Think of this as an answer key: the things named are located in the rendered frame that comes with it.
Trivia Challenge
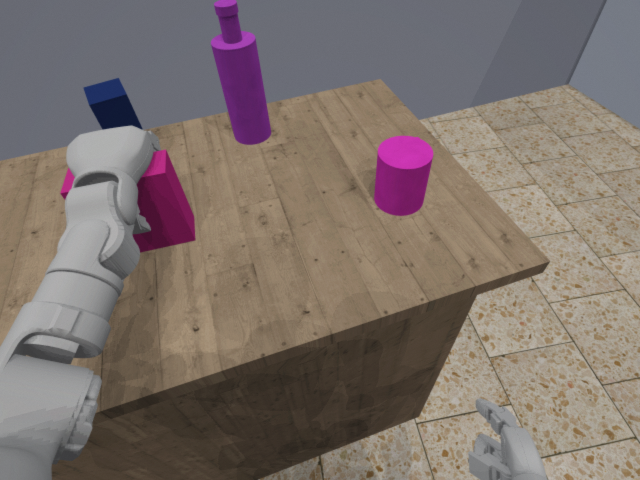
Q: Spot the table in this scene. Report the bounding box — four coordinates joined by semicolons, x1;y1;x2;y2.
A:
0;79;550;480

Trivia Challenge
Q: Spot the robot left upper arm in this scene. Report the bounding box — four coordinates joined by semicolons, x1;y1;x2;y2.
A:
0;354;102;480

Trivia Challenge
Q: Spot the sponge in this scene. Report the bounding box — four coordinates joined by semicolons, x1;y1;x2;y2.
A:
60;150;195;252

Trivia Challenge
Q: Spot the left robot forearm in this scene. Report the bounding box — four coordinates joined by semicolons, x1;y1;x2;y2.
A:
0;166;140;374

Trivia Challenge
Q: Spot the right robot hand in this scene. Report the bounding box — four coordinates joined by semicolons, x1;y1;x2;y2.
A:
468;398;547;480

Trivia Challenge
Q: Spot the left robot hand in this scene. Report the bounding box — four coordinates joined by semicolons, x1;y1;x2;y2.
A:
66;125;161;234

